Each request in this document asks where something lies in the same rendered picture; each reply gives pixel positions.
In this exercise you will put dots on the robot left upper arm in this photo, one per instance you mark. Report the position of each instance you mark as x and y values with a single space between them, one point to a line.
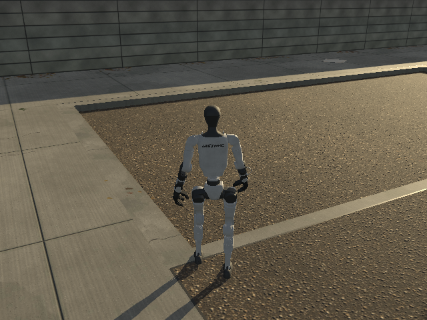
188 152

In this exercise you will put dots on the robot right thigh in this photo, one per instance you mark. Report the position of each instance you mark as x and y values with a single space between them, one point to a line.
230 200

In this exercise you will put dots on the robot left forearm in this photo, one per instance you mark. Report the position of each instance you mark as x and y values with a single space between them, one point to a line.
180 179

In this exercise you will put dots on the robot right foot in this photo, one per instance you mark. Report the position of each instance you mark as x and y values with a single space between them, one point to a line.
227 272

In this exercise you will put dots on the robot right hand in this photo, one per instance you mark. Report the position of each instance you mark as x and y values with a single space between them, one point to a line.
239 182

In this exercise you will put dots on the robot right forearm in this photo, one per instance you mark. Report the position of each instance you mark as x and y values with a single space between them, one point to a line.
243 173

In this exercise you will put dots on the robot right upper arm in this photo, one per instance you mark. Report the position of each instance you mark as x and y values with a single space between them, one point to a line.
237 150

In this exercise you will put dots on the robot left hand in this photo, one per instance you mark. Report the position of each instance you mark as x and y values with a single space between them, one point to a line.
177 196

